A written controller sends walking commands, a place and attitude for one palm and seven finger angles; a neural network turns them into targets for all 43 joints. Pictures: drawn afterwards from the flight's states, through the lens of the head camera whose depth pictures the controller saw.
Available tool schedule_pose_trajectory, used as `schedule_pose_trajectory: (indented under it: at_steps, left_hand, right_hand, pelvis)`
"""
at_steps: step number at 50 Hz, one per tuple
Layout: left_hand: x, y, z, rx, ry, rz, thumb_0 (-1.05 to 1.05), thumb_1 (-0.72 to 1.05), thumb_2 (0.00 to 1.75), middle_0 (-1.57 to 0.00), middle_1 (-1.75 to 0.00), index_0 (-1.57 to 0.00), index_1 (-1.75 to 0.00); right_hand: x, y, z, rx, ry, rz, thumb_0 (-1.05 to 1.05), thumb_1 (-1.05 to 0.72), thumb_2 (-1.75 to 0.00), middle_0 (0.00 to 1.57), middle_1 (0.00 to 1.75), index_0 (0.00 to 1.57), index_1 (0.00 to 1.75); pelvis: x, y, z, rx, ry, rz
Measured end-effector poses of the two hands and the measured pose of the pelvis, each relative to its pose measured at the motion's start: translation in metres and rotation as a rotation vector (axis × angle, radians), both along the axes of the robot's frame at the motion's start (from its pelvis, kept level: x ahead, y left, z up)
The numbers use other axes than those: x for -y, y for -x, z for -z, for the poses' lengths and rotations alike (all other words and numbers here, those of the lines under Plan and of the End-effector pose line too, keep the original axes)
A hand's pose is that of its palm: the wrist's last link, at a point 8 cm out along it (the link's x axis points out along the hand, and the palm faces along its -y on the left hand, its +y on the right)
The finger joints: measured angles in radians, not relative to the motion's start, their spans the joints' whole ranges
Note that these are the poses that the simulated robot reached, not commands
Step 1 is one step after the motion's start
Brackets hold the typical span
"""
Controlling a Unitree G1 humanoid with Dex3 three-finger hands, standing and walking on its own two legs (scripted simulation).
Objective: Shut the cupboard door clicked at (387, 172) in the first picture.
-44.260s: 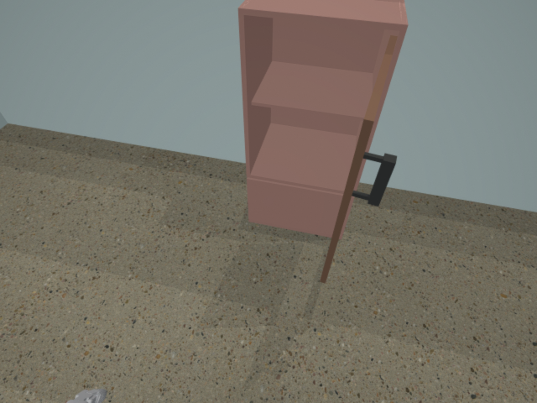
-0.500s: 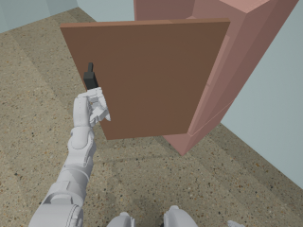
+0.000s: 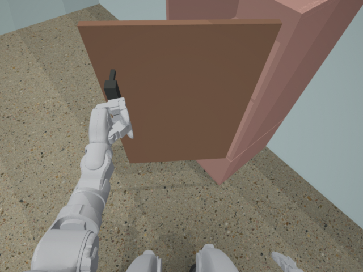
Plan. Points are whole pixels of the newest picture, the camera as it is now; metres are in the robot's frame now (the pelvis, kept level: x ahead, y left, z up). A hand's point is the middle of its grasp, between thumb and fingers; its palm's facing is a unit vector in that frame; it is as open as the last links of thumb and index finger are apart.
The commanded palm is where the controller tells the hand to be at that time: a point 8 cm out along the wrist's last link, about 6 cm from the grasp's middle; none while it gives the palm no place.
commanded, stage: push the door shut along its arc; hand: left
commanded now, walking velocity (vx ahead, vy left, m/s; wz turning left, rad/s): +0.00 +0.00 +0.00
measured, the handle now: (117, 97) +0.51 +0.15 +0.05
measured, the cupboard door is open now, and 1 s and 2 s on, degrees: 55 38 29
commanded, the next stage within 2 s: pull the fist back off the door in 1.44 s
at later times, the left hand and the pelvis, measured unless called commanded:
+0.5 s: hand (134, 103) +0.49 +0.11 +0.06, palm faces -0.12 -0.99 -0.05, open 3.1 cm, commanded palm +0.49 +0.15 +0.06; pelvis -0.01 +0.01 -0.02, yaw +0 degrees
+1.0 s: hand (150, 84) +0.56 +0.07 +0.06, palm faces -0.26 -0.96 -0.03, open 3.1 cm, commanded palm +0.56 +0.11 +0.06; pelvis -0.01 +0.01 -0.03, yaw -1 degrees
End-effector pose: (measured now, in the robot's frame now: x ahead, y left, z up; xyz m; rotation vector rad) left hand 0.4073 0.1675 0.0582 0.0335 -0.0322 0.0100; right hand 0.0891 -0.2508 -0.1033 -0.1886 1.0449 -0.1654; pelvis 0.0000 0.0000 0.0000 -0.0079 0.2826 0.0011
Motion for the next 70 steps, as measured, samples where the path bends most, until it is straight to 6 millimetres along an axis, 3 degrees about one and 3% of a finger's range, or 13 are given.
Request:
schedule_pose_trajectory:
  at_steps: [7,22,31,55,70]
  left_hand:
    - [-0.001,-0.022,-0.002,-0.008,-0.002,0.036,0.01,0.9,0.9,-1.33,-1.5,-1.3,-1.5]
    - [0.001,-0.058,-0.003,-0.03,-0.013,0.107,0.01,0.9,0.9,-1.33,-1.5,-1.31,-1.5]
    - [0.013,-0.086,-0.003,-0.043,-0.002,0.17,0.01,0.9,0.9,-1.32,-1.5,-1.3,-1.5]
    - [0.048,-0.159,-0.005,-0.072,0.007,0.299,0.01,0.9,0.9,-1.3,-1.5,-1.3,-1.5]
    - [0.062,-0.186,-0.005,-0.104,-0.014,0.346,-0.01,0.88,0.92,-1.3,-1.5,-1.3,-1.5]
  right_hand:
    - [0.002,0.015,0.008,-0.047,0.007,0.011,0.01,-0.9,-0.89,0.2,0.3,0.2,0.3]
    - [0.005,0.085,0.016,-0.218,0.03,0.082,0.01,-0.9,-0.89,0.2,0.3,0.2,0.3]
    - [0.005,0.114,0.016,-0.279,0.051,0.116,0.01,-0.9,-0.89,0.2,0.3,0.2,0.3]
    - [-0.012,0.146,0.018,-0.39,0.043,0.195,0.0,-0.9,-0.89,0.2,0.3,0.2,0.3]
    - [-0.013,0.158,0.017,-0.458,0.048,0.224,0.0,-0.9,-0.89,0.2,0.3,0.2,0.3]
  pelvis:
    - [-0.001,0.002,0.005,-0.024,0.003,-0.005]
    - [-0.005,0.009,0.015,-0.068,0.013,-0.008]
    - [-0.009,0.011,0.022,-0.105,0.024,-0.005]
    - [-0.011,0.002,0.035,-0.202,0.043,0.015]
    - [-0.006,-0.005,0.041,-0.239,0.047,0.015]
